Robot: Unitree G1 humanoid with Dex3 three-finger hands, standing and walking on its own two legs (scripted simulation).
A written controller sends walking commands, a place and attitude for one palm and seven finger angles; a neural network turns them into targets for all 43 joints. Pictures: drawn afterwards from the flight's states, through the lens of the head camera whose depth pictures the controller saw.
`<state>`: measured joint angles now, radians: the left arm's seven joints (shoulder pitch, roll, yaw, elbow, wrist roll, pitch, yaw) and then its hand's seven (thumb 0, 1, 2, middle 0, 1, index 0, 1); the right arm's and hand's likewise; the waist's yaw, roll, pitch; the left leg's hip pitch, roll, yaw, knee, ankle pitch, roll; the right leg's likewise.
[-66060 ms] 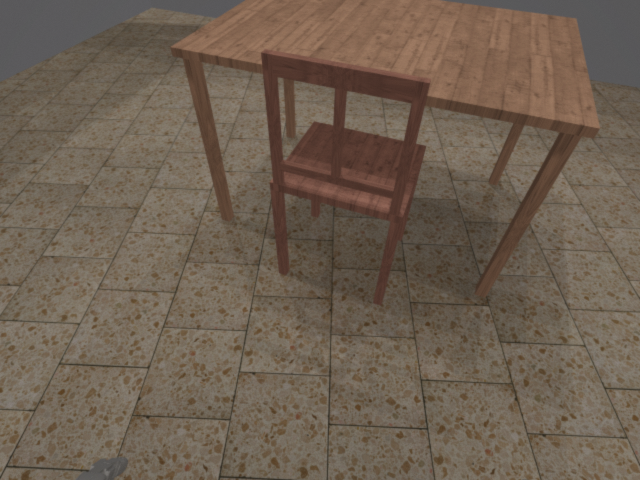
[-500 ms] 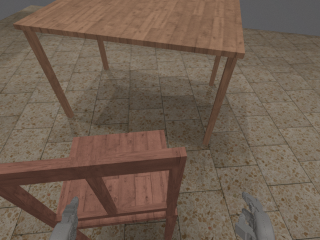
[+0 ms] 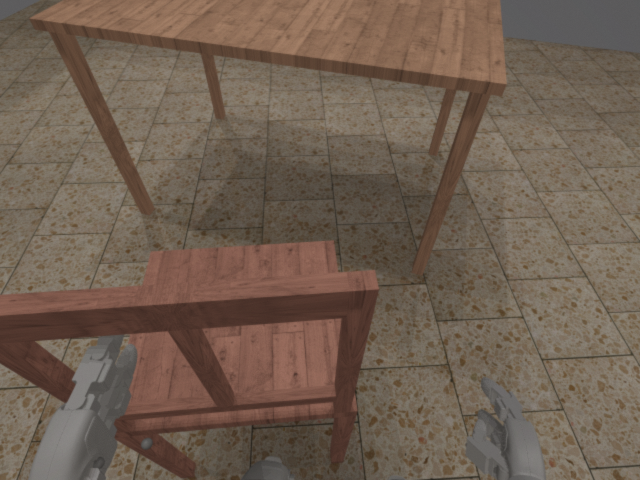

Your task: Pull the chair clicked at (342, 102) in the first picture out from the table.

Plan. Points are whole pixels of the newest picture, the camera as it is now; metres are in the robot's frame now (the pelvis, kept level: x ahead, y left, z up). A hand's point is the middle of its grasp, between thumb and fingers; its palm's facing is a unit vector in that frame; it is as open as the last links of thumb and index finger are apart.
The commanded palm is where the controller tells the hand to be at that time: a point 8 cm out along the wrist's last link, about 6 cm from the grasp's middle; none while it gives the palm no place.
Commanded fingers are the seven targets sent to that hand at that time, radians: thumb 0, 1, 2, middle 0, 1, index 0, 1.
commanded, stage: draw the hand back to the body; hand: left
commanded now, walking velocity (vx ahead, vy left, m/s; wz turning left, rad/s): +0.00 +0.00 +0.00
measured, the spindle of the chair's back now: (207, 368) +0.26 +0.17 -0.02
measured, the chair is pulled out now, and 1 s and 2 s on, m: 0.57 0.56 0.56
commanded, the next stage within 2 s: step back with the hand held close in 1.20 s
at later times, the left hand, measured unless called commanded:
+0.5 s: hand (104, 438) +0.15 +0.21 +0.10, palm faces +0.09 -0.89 -0.45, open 12.5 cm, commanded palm +0.14 +0.28 +0.19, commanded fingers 0.00 0.36 0.64 -0.12 -0.19 -0.12 -0.19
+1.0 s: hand (96, 423) +0.16 +0.22 +0.10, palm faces +0.16 -0.82 -0.55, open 6.4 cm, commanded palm +0.17 +0.27 +0.25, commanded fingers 0.00 0.90 0.90 -0.20 -0.30 -0.20 -0.30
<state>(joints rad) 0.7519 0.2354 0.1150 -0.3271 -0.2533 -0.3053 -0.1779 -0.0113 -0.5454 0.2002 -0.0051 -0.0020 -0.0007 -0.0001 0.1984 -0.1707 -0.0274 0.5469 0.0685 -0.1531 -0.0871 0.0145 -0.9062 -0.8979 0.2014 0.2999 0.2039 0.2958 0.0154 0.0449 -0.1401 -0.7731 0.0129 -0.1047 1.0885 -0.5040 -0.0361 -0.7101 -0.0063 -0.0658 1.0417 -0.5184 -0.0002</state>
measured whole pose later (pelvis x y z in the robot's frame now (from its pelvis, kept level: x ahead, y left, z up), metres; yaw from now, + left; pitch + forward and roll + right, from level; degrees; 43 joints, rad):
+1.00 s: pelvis +0.04 -0.04 +0.06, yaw +3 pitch -3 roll +0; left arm 0.67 0.52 0.10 -0.41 -0.09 0.29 0.12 0.01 0.83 0.86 -0.20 -0.29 -0.49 -0.37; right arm 0.15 -0.24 0.05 0.73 0.06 -0.25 -0.11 0.01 -0.91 -0.90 0.20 0.30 0.20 0.30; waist 0.09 0.08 0.07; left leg -0.21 0.03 -0.13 0.61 -0.36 -0.07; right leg -0.16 0.00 -0.11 0.62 -0.41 -0.04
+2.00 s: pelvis -0.09 +0.02 +0.06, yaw +2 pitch -3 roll -1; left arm 0.47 0.37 0.42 -0.29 -0.02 -0.05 0.18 0.01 0.90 0.90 -0.20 -0.30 -0.21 -0.30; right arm 0.19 -0.19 0.01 0.64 0.04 -0.03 -0.11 0.01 -0.91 -0.90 0.20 0.30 0.20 0.30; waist -0.02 0.01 -0.02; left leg -0.32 0.00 -0.02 0.62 -0.26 0.02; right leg -0.36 -0.05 -0.03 0.65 -0.31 0.02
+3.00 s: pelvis -0.34 +0.00 +0.05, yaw +7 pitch -3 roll -2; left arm 0.49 0.39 0.42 -0.49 -0.03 -0.18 0.16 0.01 0.89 0.90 -0.21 -0.30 -0.21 -0.30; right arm 0.26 -0.19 0.03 0.68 0.00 -0.08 -0.08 0.01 -0.90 -0.90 0.20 0.30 0.21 0.30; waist 0.02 0.00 -0.02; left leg -0.39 0.00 0.00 0.74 -0.41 0.04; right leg -0.36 -0.04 -0.06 0.70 -0.35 -0.02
